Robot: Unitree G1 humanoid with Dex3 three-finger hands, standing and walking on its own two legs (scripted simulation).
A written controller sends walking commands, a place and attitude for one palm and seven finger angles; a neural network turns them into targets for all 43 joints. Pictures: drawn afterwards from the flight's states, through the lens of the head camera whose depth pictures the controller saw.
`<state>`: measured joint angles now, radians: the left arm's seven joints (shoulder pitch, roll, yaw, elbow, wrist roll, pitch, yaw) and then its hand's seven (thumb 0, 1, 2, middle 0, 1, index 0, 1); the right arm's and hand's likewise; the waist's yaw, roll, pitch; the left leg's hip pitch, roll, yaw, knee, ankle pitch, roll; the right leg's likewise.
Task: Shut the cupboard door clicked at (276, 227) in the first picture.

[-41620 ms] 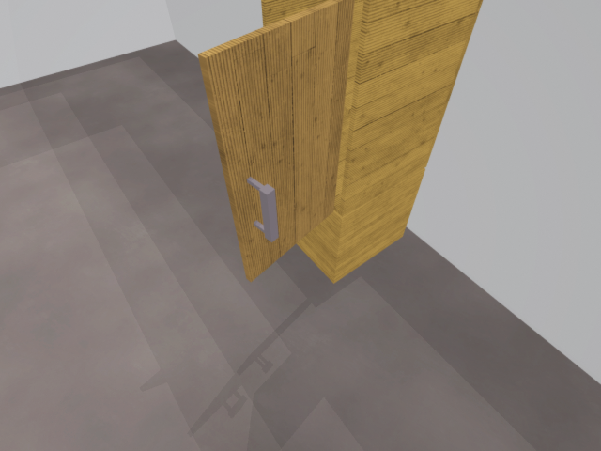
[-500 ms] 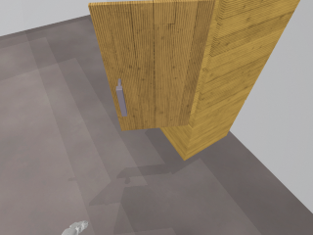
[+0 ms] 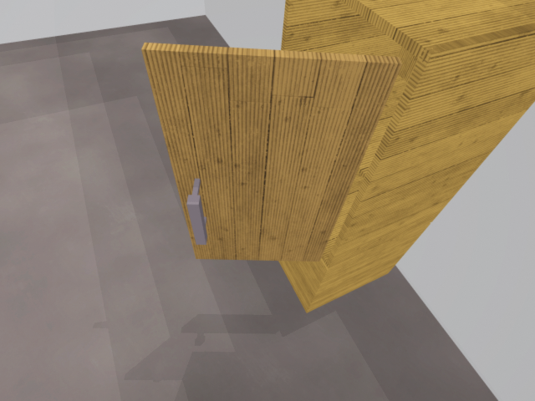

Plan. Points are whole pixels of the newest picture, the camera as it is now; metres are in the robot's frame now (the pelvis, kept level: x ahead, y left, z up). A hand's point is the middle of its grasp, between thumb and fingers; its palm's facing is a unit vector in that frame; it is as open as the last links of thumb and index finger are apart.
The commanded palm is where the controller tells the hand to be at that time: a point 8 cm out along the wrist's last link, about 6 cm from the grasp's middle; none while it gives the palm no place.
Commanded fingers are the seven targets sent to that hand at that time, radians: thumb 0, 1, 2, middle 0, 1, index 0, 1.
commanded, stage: come to a stop and stand still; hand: left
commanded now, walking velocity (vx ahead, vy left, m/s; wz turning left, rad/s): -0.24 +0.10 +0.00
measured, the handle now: (199, 213) +0.46 +0.17 -0.08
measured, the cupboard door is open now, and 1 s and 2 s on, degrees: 65 65 65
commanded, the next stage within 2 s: look again from close up in 1.32 s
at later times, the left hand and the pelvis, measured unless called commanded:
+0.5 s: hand out of the picture +0.07 +0.21 -0.18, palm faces +0.02 -0.96 -0.26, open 7.4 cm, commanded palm none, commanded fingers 0.00 0.90 0.90 -0.20 -0.30 -0.20 -0.30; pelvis +0.01 +0.00 -0.02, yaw +0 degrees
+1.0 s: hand out of the picture +0.03 +0.22 -0.17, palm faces -0.05 -0.97 -0.25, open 7.4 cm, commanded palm none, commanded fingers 0.00 0.90 0.90 -0.20 -0.30 -0.20 -0.30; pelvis -0.02 +0.02 -0.01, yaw -2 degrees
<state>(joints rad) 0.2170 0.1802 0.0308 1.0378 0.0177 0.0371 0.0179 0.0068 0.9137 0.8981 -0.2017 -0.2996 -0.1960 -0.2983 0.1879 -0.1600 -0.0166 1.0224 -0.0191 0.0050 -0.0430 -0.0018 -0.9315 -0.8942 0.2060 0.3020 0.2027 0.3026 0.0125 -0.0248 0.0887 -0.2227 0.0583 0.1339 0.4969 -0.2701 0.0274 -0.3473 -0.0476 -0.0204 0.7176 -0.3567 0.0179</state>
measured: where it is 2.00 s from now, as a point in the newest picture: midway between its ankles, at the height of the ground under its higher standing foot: outside the picture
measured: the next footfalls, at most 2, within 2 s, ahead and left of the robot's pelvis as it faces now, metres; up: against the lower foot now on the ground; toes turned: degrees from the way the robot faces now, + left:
right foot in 0.06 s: +0.06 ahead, -0.13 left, +0.00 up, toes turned -2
left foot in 0.40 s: +0.03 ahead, +0.10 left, +0.00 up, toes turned +2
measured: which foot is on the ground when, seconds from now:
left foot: down 0.00-0.08, up 0.10-0.38, down 0.40-1.00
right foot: up 0.00-0.04, down 0.06-1.00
